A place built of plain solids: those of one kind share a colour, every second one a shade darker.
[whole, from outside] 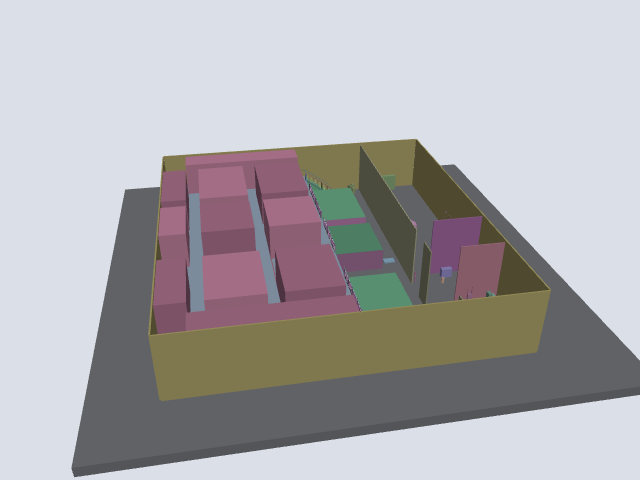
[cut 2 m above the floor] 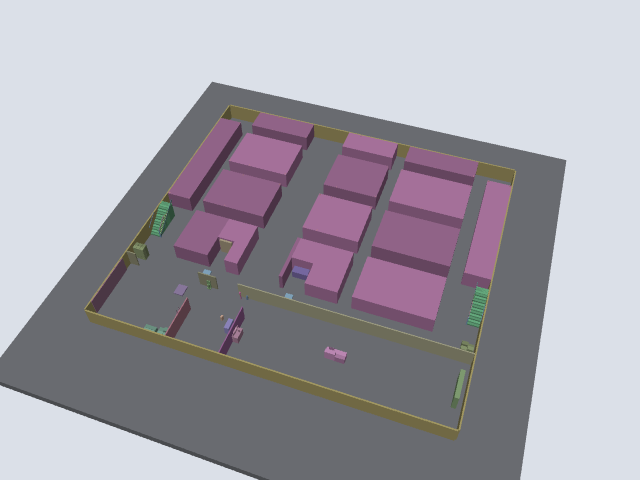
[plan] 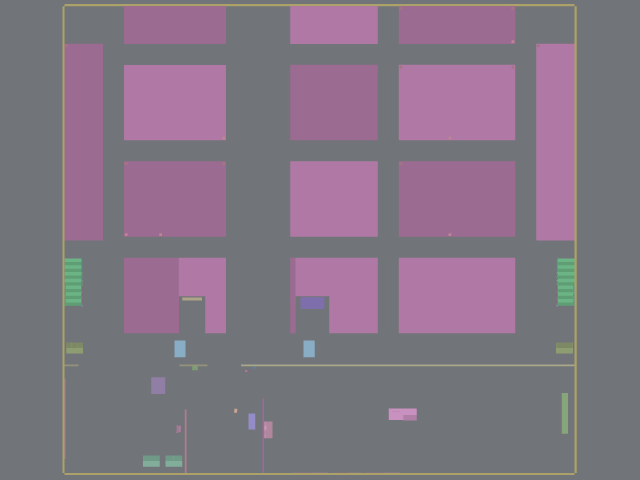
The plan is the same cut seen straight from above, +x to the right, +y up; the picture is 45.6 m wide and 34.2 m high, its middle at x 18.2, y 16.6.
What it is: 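A self-storage house; a reception shop, a loading bay, aisles of roller-shutter units, a steel mezzanine reached by steel stairs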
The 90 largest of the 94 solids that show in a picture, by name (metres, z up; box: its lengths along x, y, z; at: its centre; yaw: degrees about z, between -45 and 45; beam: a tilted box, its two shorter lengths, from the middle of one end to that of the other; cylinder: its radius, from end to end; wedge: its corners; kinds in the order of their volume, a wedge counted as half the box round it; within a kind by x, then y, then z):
{
 "units_deck_1": {"box": [2.75, 14.02, 3.9], "at": [1.36, 23.58, 4.58]},
 "units_deck_2": {"box": [7.27, 5.38, 3.9], "at": [7.87, 19.52, 4.58]},
 "units_deck_3": {"box": [7.27, 5.38, 3.9], "at": [7.87, 26.39, 4.58]},
 "units_deck_4": {"box": [7.27, 2.7, 3.9], "at": [7.87, 31.92, 4.58]},
 "units_deck_5": {"box": [6.24, 5.38, 3.9], "at": [19.2, 19.52, 4.58]},
 "units_deck_6": {"box": [6.24, 5.38, 3.9], "at": [19.2, 26.39, 4.58]},
 "units_deck_7": {"box": [6.24, 2.7, 3.9], "at": [19.2, 31.92, 4.58]},
 "units_deck_8": {"box": [8.3, 5.38, 3.9], "at": [27.96, 19.52, 4.58]},
 "units_deck_9": {"box": [8.3, 5.38, 3.9], "at": [27.96, 26.39, 4.58]},
 "units_deck_10": {"box": [8.3, 2.7, 3.9], "at": [27.96, 31.92, 4.58]},
 "units_deck_11": {"box": [2.75, 14.02, 3.9], "at": [34.98, 23.58, 4.58]},
 "units_1": {"box": [2.75, 14.02, 2.42], "at": [1.36, 23.58, 1.16]},
 "units_2": {"box": [3.92, 5.38, 2.42], "at": [6.19, 12.65, 1.16]},
 "units_3": {"box": [7.27, 5.38, 2.42], "at": [7.87, 19.52, 1.16]},
 "units_4": {"box": [7.27, 5.38, 2.42], "at": [7.87, 26.39, 1.16]},
 "units_5": {"box": [7.27, 2.7, 2.42], "at": [7.87, 31.92, 1.16]},
 "units_6": {"box": [1.92, 2.75, 2.42], "at": [9.09, 13.96, 1.16]},
 "units_7": {"box": [1.47, 5.38, 2.42], "at": [10.77, 12.65, 1.16]},
 "units_8": {"box": [0.39, 5.38, 2.42], "at": [16.27, 12.65, 1.16]},
 "units_9": {"box": [2.42, 2.75, 2.42], "at": [17.66, 13.96, 1.16]},
 "units_10": {"box": [6.24, 5.38, 2.42], "at": [19.2, 19.52, 1.16]},
 "units_11": {"box": [6.24, 5.38, 2.42], "at": [19.2, 26.39, 1.16]},
 "units_12": {"box": [6.24, 2.7, 2.42], "at": [19.2, 31.92, 1.16]},
 "units_13": {"box": [3.47, 5.38, 2.42], "at": [20.59, 12.65, 1.16]},
 "units_14": {"box": [8.3, 5.38, 2.42], "at": [27.96, 12.65, 1.16]},
 "units_15": {"box": [8.3, 5.38, 2.42], "at": [27.96, 19.52, 1.16]},
 "units_16": {"box": [8.3, 5.38, 2.42], "at": [27.96, 26.39, 1.16]},
 "units_17": {"box": [8.3, 2.7, 2.42], "at": [27.96, 31.92, 1.16]},
 "units_18": {"box": [2.75, 14.02, 2.42], "at": [34.98, 23.58, 1.16]},
 "slab_deck_1": {"box": [36.34, 17.98, 0.25], "at": [18.17, 24.27, 2.5]},
 "wall_1": {"box": [0.15, 33.26, 6.83], "at": [-0.07, 16.63, 3.36]},
 "wall_2": {"box": [36.34, 0.15, 6.83], "at": [18.17, -0.07, 3.36]},
 "wall_3": {"box": [36.34, 0.15, 6.83], "at": [18.17, 33.34, 3.36]},
 "wall_4": {"box": [0.15, 33.26, 6.83], "at": [36.41, 16.63, 3.36]},
 "deck_stair_1": {"box": [1.2, 0.73, 0.23], "at": [0.61, 12.27, 0.06]},
 "deck_stair_2": {"box": [1.2, 0.73, 0.4], "at": [0.61, 12.51, 0.15]},
 "deck_stair_3": {"box": [1.2, 0.73, 0.57], "at": [0.61, 12.75, 0.24]},
 "deck_stair_4": {"box": [1.2, 0.73, 0.75], "at": [0.61, 12.99, 0.33]},
 "deck_stair_5": {"box": [1.2, 0.73, 0.93], "at": [0.61, 13.23, 0.41]},
 "deck_stair_6": {"box": [1.2, 0.73, 1.1], "at": [0.61, 13.48, 0.5]},
 "deck_stair_7": {"box": [1.2, 0.73, 1.27], "at": [0.61, 13.72, 0.59]},
 "deck_stair_8": {"box": [1.2, 0.73, 1.45], "at": [0.61, 13.96, 0.68]},
 "deck_stair_9": {"box": [1.2, 0.73, 1.62], "at": [0.61, 14.2, 0.76]},
 "deck_stair_10": {"box": [1.2, 0.73, 1.8], "at": [0.61, 14.44, 0.85]},
 "deck_stair_11": {"box": [1.2, 0.73, 1.98], "at": [0.61, 14.68, 0.94]},
 "deck_stair_12": {"box": [1.2, 0.73, 2.15], "at": [0.61, 14.92, 1.02]},
 "deck_stair_13": {"box": [1.2, 0.47, 2.33], "at": [0.61, 15.03, 1.11]},
 "deck_stair_14": {"box": [1.2, 0.25, 2.5], "at": [0.61, 15.16, 1.2]},
 "deck_stair_15": {"box": [1.2, 0.73, 0.23], "at": [35.73, 12.27, 0.06]},
 "deck_stair_16": {"box": [1.2, 0.73, 0.4], "at": [35.73, 12.51, 0.15]},
 "deck_stair_17": {"box": [1.2, 0.73, 0.57], "at": [35.73, 12.75, 0.24]},
 "deck_stair_18": {"box": [1.2, 0.73, 0.75], "at": [35.73, 12.99, 0.33]},
 "deck_stair_19": {"box": [1.2, 0.73, 0.93], "at": [35.73, 13.23, 0.41]},
 "deck_stair_20": {"box": [1.2, 0.73, 1.1], "at": [35.73, 13.48, 0.5]},
 "deck_stair_21": {"box": [1.2, 0.73, 1.27], "at": [35.73, 13.72, 0.59]},
 "deck_stair_22": {"box": [1.2, 0.73, 1.45], "at": [35.73, 13.96, 0.68]},
 "deck_stair_23": {"box": [1.2, 0.73, 1.62], "at": [35.73, 14.2, 0.76]},
 "deck_stair_24": {"box": [1.2, 0.73, 1.8], "at": [35.73, 14.44, 0.85]},
 "deck_stair_25": {"box": [1.2, 0.73, 1.98], "at": [35.73, 14.68, 0.94]},
 "deck_stair_26": {"box": [1.2, 0.73, 2.15], "at": [35.73, 14.92, 1.02]},
 "deck_stair_27": {"box": [1.2, 0.47, 2.33], "at": [35.73, 15.03, 1.11]},
 "deck_stair_28": {"box": [1.2, 0.25, 2.5], "at": [35.73, 15.16, 1.2]},
 "front_wall_1": {"box": [1.0, 0.12, 6.58], "at": [0.5, 7.67, 3.24]},
 "front_wall_2": {"box": [2.0, 0.12, 6.58], "at": [9.19, 7.67, 3.24]},
 "front_wall_3": {"box": [23.75, 0.12, 6.58], "at": [24.47, 7.67, 3.24]},
 "reception_side_1": {"box": [0.12, 5.33, 6.58], "at": [14.16, 2.67, 3.24]},
 "bay_side_1": {"box": [0.12, 4.53, 6.58], "at": [8.63, 2.27, 3.24]},
 "utop_1": {"box": [7.25, 5.36, 0.03], "at": [7.87, 12.65, 2.39]},
 "utop_2": {"box": [6.22, 5.36, 0.03], "at": [19.2, 12.65, 2.39]},
 "utop_3": {"box": [8.28, 5.36, 0.03], "at": [27.96, 12.65, 2.39]},
 "shelving_1": {"box": [0.45, 2.91, 2.1], "at": [35.64, 4.25, 1.0]},
 "loading_door_1": {"box": [0.08, 5.74, 4.25], "at": [0.04, 3.87, 2.08]},
 "counter_1": {"box": [1.05, 0.36, 1.15], "at": [23.62, 3.95, 0.52]},
 "counter_2": {"box": [1.99, 0.47, 0.78], "at": [24.1, 4.37, 0.34]},
 "counter_3": {"box": [0.98, 0.39, 0.83], "at": [24.61, 3.94, 0.36]},
 "cell_sofa_1": {"box": [1.7, 0.84, 0.92], "at": [17.66, 12.1, 0.41]},
 "foot_pallet_1": {"box": [0.39, 0.39, 1.54], "at": [1.12, 8.71, 0.9]},
 "foot_pallet_2": {"box": [0.59, 0.39, 0.69], "at": [35.32, 8.71, 0.49]},
 "foot_pallet_3": {"box": [0.59, 0.39, 0.93], "at": [35.32, 9.11, 0.61]},
 "foot_pallet_4": {"box": [0.59, 0.39, 0.93], "at": [35.92, 8.71, 0.61]},
 "foot_pallet_5": {"box": [0.59, 0.39, 0.69], "at": [35.92, 9.11, 0.49]},
 "more_packing_table_packing_table_1": {"box": [0.6, 1.2, 0.97], "at": [14.52, 3.06, 0.43]},
 "cleaner_cart_1": {"box": [0.5, 1.15, 1.07], "at": [13.35, 3.67, 0.48]},
 "cell_mattress_1": {"box": [1.4, 0.22, 1.95], "at": [9.09, 12.4, 0.93]},
 "bay_1": {"box": [1.19, 0.39, 0.34], "at": [6.19, 1.05, 0.31]},
 "bay_2": {"box": [0.59, 0.39, 0.96], "at": [8.09, 1.05, 0.62]},
 "onway_owopen_1": {"box": [0.8, 1.2, 0.19], "at": [8.22, 8.85, 0.05]},
 "onway_owopen_2": {"box": [0.8, 1.2, 0.19], "at": [17.42, 8.85, 0.05]},
 "onway_owbay_1": {"box": [1.0, 1.2, 0.19], "at": [6.67, 6.23, 0.05]},
 "deck_guard_string_1": {"wedge": [[1.24, 11.9, -0.02], [1.24, 11.9, 0.2], [1.24, 15.33, 2.47], [1.24, 15.33, 2.69], [1.28, 11.9, -0.02], [1.28, 11.9, 0.2], [1.28, 15.33, 2.47], [1.28, 15.33, 2.69]]}
}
